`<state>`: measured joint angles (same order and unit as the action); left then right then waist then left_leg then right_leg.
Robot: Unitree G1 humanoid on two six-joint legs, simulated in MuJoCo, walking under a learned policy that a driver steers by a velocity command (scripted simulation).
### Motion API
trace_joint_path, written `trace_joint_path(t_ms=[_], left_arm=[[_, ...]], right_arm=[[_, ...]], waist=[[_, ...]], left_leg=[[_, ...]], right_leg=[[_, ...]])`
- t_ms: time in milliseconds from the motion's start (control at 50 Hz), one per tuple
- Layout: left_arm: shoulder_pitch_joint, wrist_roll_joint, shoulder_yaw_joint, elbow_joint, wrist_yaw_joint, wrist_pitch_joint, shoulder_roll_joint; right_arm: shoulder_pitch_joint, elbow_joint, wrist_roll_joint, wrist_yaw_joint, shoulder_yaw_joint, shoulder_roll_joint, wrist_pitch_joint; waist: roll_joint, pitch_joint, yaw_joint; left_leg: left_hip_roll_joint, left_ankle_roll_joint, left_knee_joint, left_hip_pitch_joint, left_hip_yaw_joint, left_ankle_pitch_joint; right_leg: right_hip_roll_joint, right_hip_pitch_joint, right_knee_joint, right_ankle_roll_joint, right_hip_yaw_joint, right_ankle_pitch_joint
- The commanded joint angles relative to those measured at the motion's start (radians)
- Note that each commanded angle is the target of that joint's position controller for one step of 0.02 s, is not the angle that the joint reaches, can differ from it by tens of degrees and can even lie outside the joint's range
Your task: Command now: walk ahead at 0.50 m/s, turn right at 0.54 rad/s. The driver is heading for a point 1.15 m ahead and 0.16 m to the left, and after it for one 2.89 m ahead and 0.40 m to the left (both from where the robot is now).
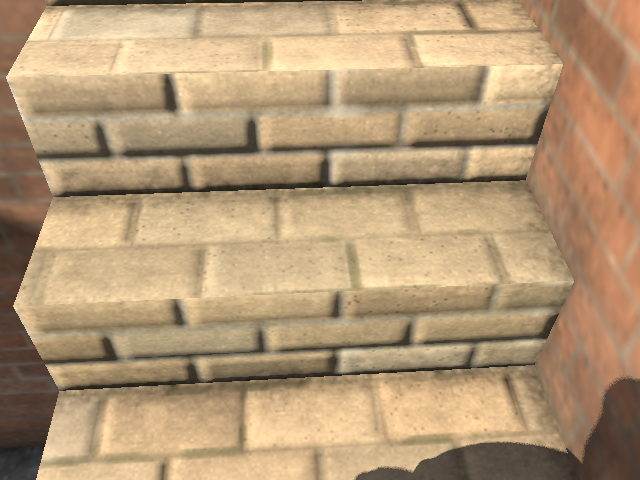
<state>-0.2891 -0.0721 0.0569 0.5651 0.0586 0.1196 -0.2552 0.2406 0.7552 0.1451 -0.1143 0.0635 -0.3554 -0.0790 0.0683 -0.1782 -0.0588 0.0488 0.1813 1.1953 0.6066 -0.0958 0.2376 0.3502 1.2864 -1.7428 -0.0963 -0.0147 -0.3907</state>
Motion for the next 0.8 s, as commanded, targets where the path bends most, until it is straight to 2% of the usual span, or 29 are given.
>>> trace_joint_path(t_ms=[20,60,80,100,120,140,160,180,200,220,240,260,280,300,320,340,360,380,400,440,520,560,580,620,680,720,760,780,800], left_arm=[[-0.283,0.035,0.030,0.011,0.009,0.016,0.085],[-0.267,0.062,0.030,0.038,0.019,-0.046,0.093],[-0.103,0.100,0.031,0.034,0.061,-0.080,0.046],[-0.175,0.141,0.040,0.058,0.056,-0.105,0.021],[-0.233,0.095,0.023,0.043,0.081,-0.076,0.015],[-0.081,0.052,-0.034,0.070,0.064,-0.109,-0.040],[-0.064,0.045,-0.087,0.084,0.058,-0.102,-0.099],[0.065,0.046,-0.125,0.098,0.037,-0.101,-0.187],[0.005,0.100,-0.142,0.094,0.042,-0.072,-0.192],[-0.036,0.107,-0.116,0.182,0.039,-0.059,-0.094],[-0.283,0.092,-0.127,0.197,-0.096,-0.136,-0.042],[-0.325,0.132,-0.127,0.316,-0.124,-0.181,-0.084],[-0.238,0.102,-0.108,0.297,-0.138,-0.169,-0.181],[-0.228,0.056,-0.112,0.230,-0.171,-0.144,-0.169],[-0.076,0.049,-0.098,0.185,-0.193,-0.119,-0.142],[0.045,0.055,-0.089,0.147,-0.191,-0.115,-0.103],[0.174,0.055,-0.113,0.046,-0.020,-0.188,-0.217],[0.126,0.097,-0.085,0.112,0.015,-0.204,-0.069],[0.132,0.082,-0.067,0.123,0.021,-0.205,-0.033],[0.202,0.062,-0.061,0.107,0.007,-0.236,-0.053],[0.155,0.087,-0.063,0.101,-0.027,-0.245,-0.085],[0.193,0.081,-0.070,0.064,-0.040,-0.246,-0.109],[0.217,0.114,-0.070,0.054,-0.063,-0.246,-0.089],[0.416,0.127,-0.057,-0.052,-0.090,-0.263,-0.059],[0.333,0.066,-0.042,-0.117,-0.105,-0.248,-0.003],[0.212,0.052,-0.082,-0.125,-0.124,-0.228,-0.090],[0.227,0.046,-0.113,-0.147,-0.124,-0.173,-0.148],[0.219,0.031,-0.099,-0.145,-0.105,-0.140,-0.107],[0.102,0.012,-0.067,-0.144,-0.089,-0.094,-0.012]], right_arm=[[-0.342,-0.097,-0.065,-0.112,-0.063,0.101,-0.082],[-0.225,-0.031,-0.070,-0.050,-0.098,0.122,-0.049],[-0.056,-0.014,-0.050,-0.007,-0.065,0.020,-0.004],[-0.029,-0.031,-0.059,0.002,-0.041,-0.112,0.035],[-0.148,-0.090,-0.058,0.031,0.042,-0.310,0.064],[-0.194,-0.132,-0.088,0.059,0.051,-0.276,0.139],[-0.366,-0.157,-0.073,0.064,0.060,-0.291,0.197],[-0.377,-0.178,-0.052,0.074,0.054,-0.224,0.243],[-0.491,-0.255,-0.098,0.083,0.055,-0.205,0.225],[-0.502,-0.216,-0.124,0.084,0.025,-0.130,0.191],[-0.330,-0.058,-0.128,0.142,0.024,0.000,0.113],[-0.186,-0.056,-0.131,0.163,0.020,0.048,0.066],[0.071,-0.074,-0.159,0.154,-0.011,0.223,0.043],[0.072,-0.052,-0.152,0.127,-0.041,0.229,0.036],[0.014,-0.084,-0.130,0.124,-0.052,0.242,0.022],[-0.048,-0.086,-0.102,0.129,-0.042,0.169,0.011],[0.043,-0.102,-0.236,0.095,-0.009,0.006,0.098],[-0.025,-0.101,-0.242,0.088,-0.002,-0.034,0.123],[0.007,-0.085,-0.225,0.093,-0.021,0.034,0.098],[0.056,-0.065,-0.184,0.110,-0.040,0.043,0.058],[0.090,-0.101,-0.203,0.128,-0.048,0.024,0.034],[0.158,-0.102,-0.210,0.121,-0.030,-0.019,0.038],[0.189,-0.108,-0.221,0.118,-0.034,0.009,0.045],[0.364,-0.033,-0.216,0.097,-0.016,-0.006,0.054],[0.429,-0.010,-0.129,0.058,-0.013,0.011,0.110],[0.416,-0.001,-0.063,0.051,-0.027,0.060,0.120],[0.587,0.089,-0.054,0.027,-0.038,0.132,0.081],[0.565,0.113,-0.049,0.021,-0.020,0.131,0.055],[0.382,0.105,-0.046,0.007,0.000,0.028,-0.012]], waist=[[0.065,0.093,-0.222],[0.149,-0.057,-0.193],[0.014,-0.049,-0.072],[-0.156,-0.170,-0.119],[-0.319,-0.045,-0.138],[-0.226,0.053,-0.068],[-0.265,0.076,-0.128],[0.018,0.087,-0.079],[-0.126,0.006,-0.194],[-0.088,0.040,-0.208],[-0.179,0.171,-0.327],[0.144,0.306,-0.177],[0.373,0.092,0.105],[0.278,-0.002,0.080],[0.278,0.030,0.131],[0.141,0.110,0.127],[0.576,0.081,0.127],[0.160,0.066,0.062],[0.023,0.101,0.096],[0.075,0.043,0.103],[0.084,0.016,0.053],[0.071,0.019,0.078],[0.089,0.025,0.093],[0.022,0.032,0.169],[-0.063,0.130,0.127],[-0.025,0.193,0.067],[-0.121,0.212,0.106],[-0.247,0.254,0.130],[-0.340,0.250,-0.009]], left_leg=[[-0.136,-0.014,-0.515,0.148,0.022,0.031],[-0.119,-0.009,-0.688,0.046,0.062,-0.012],[-0.335,0.154,-0.708,-0.055,-0.231,0.173],[-0.446,0.276,-0.724,-0.308,-0.321,-0.014],[-0.645,0.299,-0.895,-0.456,-0.626,0.432],[-0.569,0.220,-0.831,-0.400,-0.484,0.406],[-0.548,0.140,-0.787,-0.257,-0.366,0.292],[-0.361,-0.028,-0.710,0.030,0.029,0.285],[-0.320,-0.199,-0.570,-0.062,0.178,0.047],[-0.297,-0.307,-0.309,0.010,0.257,-0.044],[-0.168,-0.138,0.075,-0.096,0.402,-0.236],[0.021,-0.195,0.816,0.267,0.331,0.530],[0.027,-0.277,1.109,0.433,0.056,0.465],[-0.027,-0.271,1.087,0.322,0.044,0.327],[-0.062,-0.266,1.018,0.275,-0.008,0.135],[-0.068,-0.261,0.922,0.287,-0.060,-0.003],[-0.146,-0.197,0.902,0.405,-0.114,-0.048],[-0.174,-0.180,0.823,0.356,-0.135,-0.061],[-0.184,-0.202,0.763,0.345,-0.090,-0.112],[-0.134,-0.240,0.749,0.319,-0.050,-0.075],[-0.095,-0.246,0.756,0.372,-0.015,-0.047],[-0.088,-0.271,0.747,0.268,-0.005,0.010],[-0.085,-0.271,0.713,0.244,-0.003,0.021],[-0.082,-0.278,0.656,-0.045,-0.019,-0.106],[-0.136,-0.212,0.075,0.009,-0.021,-0.142],[-0.120,-0.196,-0.210,-0.016,0.091,-0.275],[-0.084,-0.145,-0.495,-0.102,0.167,-0.356],[-0.100,-0.084,-0.603,-0.043,0.145,-0.328],[-0.063,-0.026,-0.616,0.067,0.197,-0.382]], right_leg=[[-0.109,0.156,-0.603,0.098,-0.234,0.047],[-0.138,0.090,-0.455,0.168,-0.178,0.163],[-0.172,0.280,-0.680,0.141,-0.184,0.143],[-0.229,0.375,-0.767,0.096,-0.188,0.078],[-0.381,0.487,-0.645,0.087,-0.345,0.138],[-0.410,0.354,-0.535,0.058,-0.342,0.234],[-0.446,0.092,-0.393,0.064,-0.301,0.217],[-0.480,-0.264,-0.116,0.067,-0.147,0.299],[-0.530,-0.589,0.536,0.030,-0.028,0.322],[-0.538,-0.801,0.886,0.044,0.002,0.469],[-0.396,-0.991,1.415,0.135,0.173,0.338],[-0.406,-1.110,1.419,0.120,-0.189,1.086],[-0.528,-1.263,0.980,0.072,-0.377,1.846],[-0.536,-1.115,1.111,0.052,-0.460,1.198],[-0.539,-0.912,1.148,0.103,-0.506,0.652],[-0.542,-0.796,1.120,0.137,-0.480,0.314],[-0.642,-0.685,1.032,0.312,-0.382,0.385],[-0.669,-0.692,1.137,0.298,-0.451,0.186],[-0.687,-0.591,1.200,0.305,-0.500,0.061],[-0.660,-0.606,1.246,0.292,-0.420,-0.002],[-0.642,-0.728,1.252,0.207,-0.194,-0.009],[-0.646,-0.700,1.260,0.168,-0.104,-0.013],[-0.623,-0.730,1.244,0.136,-0.028,0.018],[-0.593,-0.537,1.163,0.098,0.085,-0.008],[-0.594,-0.674,0.904,0.042,0.086,-0.151],[-0.596,-0.615,0.789,0.018,0.047,-0.352],[-0.557,-0.483,0.539,-0.030,0.098,-0.500],[-0.461,-0.421,0.100,-0.072,0.178,-0.592],[-0.352,-0.284,-0.350,-0.109,0.219,-0.474]])
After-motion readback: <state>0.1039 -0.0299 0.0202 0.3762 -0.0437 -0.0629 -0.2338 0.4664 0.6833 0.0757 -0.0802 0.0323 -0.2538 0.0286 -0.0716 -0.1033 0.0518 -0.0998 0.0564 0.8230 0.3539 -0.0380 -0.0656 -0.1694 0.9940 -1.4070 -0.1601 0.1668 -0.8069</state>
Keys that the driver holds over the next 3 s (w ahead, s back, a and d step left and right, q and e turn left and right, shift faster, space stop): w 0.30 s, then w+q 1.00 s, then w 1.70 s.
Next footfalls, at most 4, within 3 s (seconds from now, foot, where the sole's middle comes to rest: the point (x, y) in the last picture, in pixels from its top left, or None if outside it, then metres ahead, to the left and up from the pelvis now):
0.06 left None -0.08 0.17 -0.82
0.24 right None -0.01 -0.27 -0.82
0.82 left None -0.30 0.01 -1.03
1.10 right None -0.53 -0.24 -1.25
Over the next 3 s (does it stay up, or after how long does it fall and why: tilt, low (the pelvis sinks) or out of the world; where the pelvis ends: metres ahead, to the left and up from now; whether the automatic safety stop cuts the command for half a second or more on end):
stays up -0.85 -0.11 -0.90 its command is cut before an obstacle after 0.2 s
